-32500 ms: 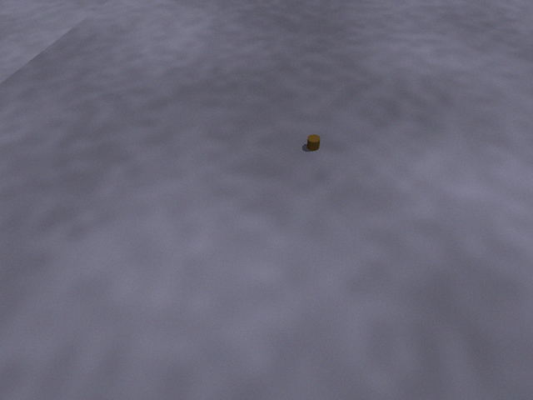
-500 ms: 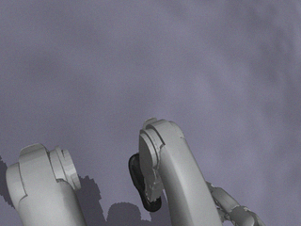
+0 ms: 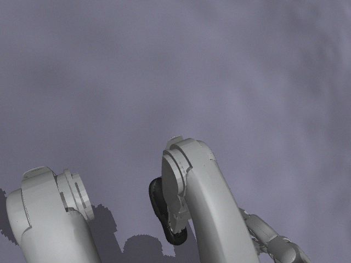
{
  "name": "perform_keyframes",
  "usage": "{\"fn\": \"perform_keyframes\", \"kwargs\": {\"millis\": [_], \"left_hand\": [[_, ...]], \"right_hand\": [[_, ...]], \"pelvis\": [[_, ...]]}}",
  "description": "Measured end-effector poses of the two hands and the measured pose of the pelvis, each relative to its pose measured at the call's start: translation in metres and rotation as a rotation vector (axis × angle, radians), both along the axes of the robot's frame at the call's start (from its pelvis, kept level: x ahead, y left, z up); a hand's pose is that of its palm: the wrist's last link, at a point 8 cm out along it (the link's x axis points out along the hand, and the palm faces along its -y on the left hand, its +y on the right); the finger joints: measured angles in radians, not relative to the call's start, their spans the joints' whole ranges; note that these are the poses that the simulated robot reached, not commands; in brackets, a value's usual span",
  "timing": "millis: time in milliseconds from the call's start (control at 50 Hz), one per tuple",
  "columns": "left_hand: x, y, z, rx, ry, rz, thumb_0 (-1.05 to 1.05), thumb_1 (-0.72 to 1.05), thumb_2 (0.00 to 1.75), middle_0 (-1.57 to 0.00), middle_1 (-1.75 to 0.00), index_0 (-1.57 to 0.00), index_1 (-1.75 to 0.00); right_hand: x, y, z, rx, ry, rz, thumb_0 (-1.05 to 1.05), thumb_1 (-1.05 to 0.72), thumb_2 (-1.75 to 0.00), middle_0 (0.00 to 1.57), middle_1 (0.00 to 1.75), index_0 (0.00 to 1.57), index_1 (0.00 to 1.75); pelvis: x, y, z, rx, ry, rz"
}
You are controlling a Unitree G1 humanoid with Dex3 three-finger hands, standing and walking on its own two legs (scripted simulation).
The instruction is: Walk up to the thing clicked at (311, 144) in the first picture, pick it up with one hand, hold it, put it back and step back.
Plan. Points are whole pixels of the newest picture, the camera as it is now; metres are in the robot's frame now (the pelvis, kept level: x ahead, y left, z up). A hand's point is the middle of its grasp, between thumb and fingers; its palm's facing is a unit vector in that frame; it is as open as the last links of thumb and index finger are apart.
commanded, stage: open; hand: left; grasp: from above
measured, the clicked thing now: out of the picture +0.41 +0.41 -0.27
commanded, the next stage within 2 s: withdraw in 0.40 s
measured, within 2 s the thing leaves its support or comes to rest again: neither
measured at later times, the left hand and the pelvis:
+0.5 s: hand out of the picture +0.40 +0.39 -0.24, palm faces -0.43 -0.19 -0.88, open 14.0 cm; pelvis +0.00 +0.00 +0.00, yaw +0 degrees
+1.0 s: hand out of the picture +0.40 +0.42 -0.08, palm faces -0.40 -0.11 -0.91, open 14.1 cm; pelvis +0.00 +0.00 +0.04, yaw +5 degrees
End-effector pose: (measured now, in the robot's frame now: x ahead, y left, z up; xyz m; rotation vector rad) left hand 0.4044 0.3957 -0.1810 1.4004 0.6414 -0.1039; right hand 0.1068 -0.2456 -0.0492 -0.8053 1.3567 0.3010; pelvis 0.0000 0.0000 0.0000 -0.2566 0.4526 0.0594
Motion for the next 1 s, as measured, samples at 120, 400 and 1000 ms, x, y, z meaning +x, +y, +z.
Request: {"fn": "perform_keyframes", "kwargs": {"millis": [120,400,1000], "left_hand": [[0.001,0.001,0.000,0.006,-0.003,-0.003,0.00,-0.36,0.85,-0.20,-0.93,-0.21,-0.92],[0.003,0.000,0.000,0.002,-0.005,0.001,0.00,-0.48,0.95,-0.09,-1.03,-0.10,-1.01],[0.003,0.024,0.154,0.106,-0.035,0.013,0.00,-0.50,0.98,-0.09,-1.00,-0.08,-0.99]], "right_hand": [[0.001,0.000,0.000,0.003,0.003,0.006,0.00,-0.90,-0.90,0.20,0.30,0.20,0.30],[-0.004,-0.002,0.000,0.006,0.013,0.002,0.00,-0.90,-0.90,0.20,0.30,0.20,0.30],[0.029,0.006,0.006,0.136,-0.120,-0.204,0.00,-0.91,-0.90,0.20,0.30,0.20,0.30]], "pelvis": [[0.000,0.000,0.000,0.001,0.001,0.001],[-0.001,-0.001,0.000,0.002,0.000,-0.001],[-0.003,-0.002,0.041,0.043,0.101,0.058]]}}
